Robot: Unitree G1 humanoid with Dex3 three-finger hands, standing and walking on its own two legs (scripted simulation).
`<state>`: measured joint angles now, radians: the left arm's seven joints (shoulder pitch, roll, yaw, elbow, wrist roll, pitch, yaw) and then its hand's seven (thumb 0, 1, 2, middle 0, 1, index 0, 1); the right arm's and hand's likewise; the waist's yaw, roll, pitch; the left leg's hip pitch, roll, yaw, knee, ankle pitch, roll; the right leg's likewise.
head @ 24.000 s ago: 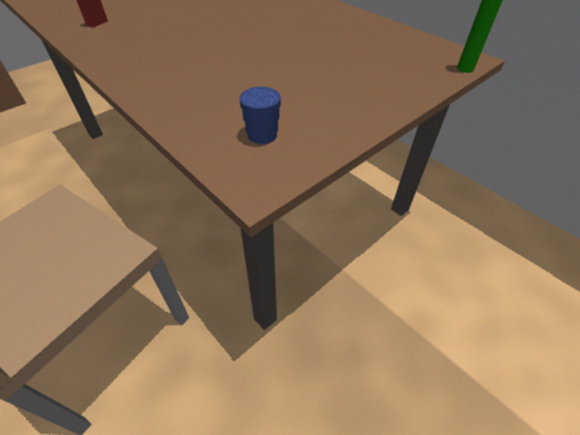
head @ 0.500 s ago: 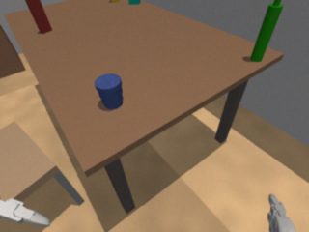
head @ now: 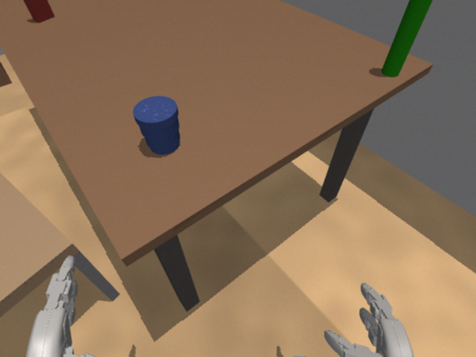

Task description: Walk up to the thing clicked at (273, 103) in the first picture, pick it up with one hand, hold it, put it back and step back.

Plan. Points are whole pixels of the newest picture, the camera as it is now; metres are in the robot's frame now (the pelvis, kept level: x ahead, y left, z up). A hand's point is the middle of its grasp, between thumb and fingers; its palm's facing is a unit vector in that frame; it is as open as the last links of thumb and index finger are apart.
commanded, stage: home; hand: left
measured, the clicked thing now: (160, 127) +0.57 +0.20 +0.04
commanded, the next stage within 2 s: none
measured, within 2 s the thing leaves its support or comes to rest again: neither
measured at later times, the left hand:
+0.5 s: hand (138, 328) +0.19 +0.19 -0.07, palm faces +0.10 -0.96 -0.26, open 17.7 cm
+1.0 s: hand (144, 329) +0.19 +0.18 -0.07, palm faces +0.12 -0.96 -0.26, open 17.6 cm
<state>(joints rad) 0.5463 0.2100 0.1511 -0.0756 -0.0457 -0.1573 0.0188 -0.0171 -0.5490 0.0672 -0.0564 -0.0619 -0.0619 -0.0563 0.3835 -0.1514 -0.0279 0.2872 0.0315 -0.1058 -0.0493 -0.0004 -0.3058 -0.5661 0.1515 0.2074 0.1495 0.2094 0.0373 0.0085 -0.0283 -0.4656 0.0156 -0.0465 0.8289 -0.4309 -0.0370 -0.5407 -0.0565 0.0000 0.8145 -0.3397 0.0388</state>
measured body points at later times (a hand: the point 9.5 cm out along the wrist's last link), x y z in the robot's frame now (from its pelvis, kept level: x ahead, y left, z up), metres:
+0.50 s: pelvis +0.02 +0.01 -0.01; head +0.05 +0.01 +0.44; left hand +0.18 +0.24 -0.05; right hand +0.17 -0.23 -0.10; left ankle +0.00 +0.14 -0.70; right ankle +0.05 -0.14 -0.70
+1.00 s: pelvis +0.02 +0.00 -0.01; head +0.05 +0.00 +0.44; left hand +0.18 +0.23 -0.05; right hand +0.19 -0.24 -0.09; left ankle +0.00 +0.14 -0.70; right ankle +0.05 -0.14 -0.70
